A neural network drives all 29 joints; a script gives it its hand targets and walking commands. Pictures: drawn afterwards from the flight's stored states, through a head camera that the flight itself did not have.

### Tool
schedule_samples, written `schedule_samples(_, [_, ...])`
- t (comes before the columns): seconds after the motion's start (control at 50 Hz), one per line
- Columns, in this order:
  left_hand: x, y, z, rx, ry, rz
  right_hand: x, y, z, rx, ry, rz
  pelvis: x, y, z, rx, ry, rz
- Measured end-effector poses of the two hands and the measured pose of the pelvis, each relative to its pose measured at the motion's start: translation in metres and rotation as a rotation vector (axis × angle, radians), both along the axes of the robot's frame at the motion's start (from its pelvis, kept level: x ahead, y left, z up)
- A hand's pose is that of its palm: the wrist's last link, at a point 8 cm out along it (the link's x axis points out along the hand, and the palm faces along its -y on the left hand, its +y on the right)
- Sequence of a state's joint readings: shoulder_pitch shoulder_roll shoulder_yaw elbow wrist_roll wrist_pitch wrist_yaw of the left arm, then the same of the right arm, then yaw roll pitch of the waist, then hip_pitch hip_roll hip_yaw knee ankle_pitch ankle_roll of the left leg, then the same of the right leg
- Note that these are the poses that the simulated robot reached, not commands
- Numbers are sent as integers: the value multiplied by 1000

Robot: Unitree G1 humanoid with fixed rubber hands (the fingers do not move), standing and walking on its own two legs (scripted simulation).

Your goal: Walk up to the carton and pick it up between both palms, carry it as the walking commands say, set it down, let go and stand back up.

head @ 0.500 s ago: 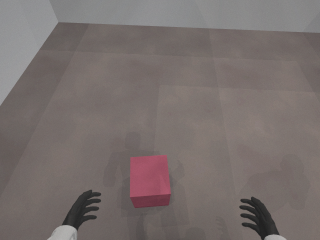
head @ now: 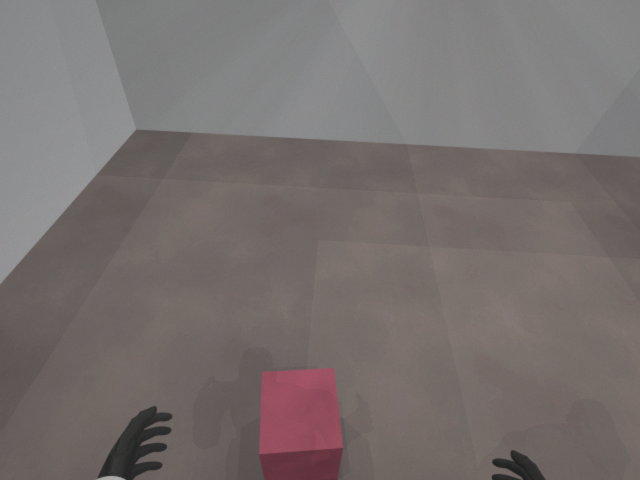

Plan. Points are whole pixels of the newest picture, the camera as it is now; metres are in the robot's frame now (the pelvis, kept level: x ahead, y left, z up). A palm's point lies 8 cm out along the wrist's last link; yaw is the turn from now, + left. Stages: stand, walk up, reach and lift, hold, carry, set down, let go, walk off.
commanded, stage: stand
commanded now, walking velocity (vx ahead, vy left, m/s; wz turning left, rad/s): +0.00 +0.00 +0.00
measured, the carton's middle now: (300, 427) +0.46 +0.07 -0.64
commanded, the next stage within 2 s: none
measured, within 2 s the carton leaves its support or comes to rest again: neither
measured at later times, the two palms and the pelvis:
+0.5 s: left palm out of the picture +0.14 +0.28 -0.07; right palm out of the picture +0.13 -0.25 -0.08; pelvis +0.00 +0.00 +0.00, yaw +0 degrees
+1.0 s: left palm out of the picture +0.12 +0.28 -0.08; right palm out of the picture +0.11 -0.25 -0.08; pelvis -0.01 +0.00 +0.00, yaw +0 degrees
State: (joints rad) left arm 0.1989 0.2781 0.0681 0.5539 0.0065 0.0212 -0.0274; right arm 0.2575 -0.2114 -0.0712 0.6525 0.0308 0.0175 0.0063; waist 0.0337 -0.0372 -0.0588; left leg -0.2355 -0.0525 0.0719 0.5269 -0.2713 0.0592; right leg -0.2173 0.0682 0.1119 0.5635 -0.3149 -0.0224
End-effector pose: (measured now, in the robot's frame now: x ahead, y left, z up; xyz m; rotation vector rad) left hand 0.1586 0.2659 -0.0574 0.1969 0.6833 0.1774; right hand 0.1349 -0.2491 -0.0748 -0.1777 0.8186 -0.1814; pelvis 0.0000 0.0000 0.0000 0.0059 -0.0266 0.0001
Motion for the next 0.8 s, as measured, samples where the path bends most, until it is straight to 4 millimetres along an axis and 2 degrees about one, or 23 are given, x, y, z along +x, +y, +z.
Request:
schedule_samples(0.08, [0,8,-2,12,3,20,5,1,0,-6,-15,-4,5,1,0,0,7,1])
schedule_samples(0.26, [-5,9,-8,18,23,40,4,-2,-3,-6,-18,-12,7,0,0,2,10,1])
schedule_samples(0.8, [-29,14,-15,10,38,65,-13,-1,-2,-13,-36,-20,-7,2,0,-1,-10,1])
